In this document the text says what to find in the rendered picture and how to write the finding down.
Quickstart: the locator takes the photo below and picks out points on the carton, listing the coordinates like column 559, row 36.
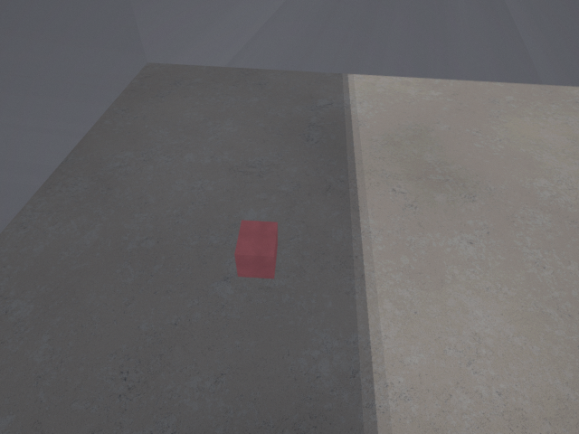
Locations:
column 256, row 249

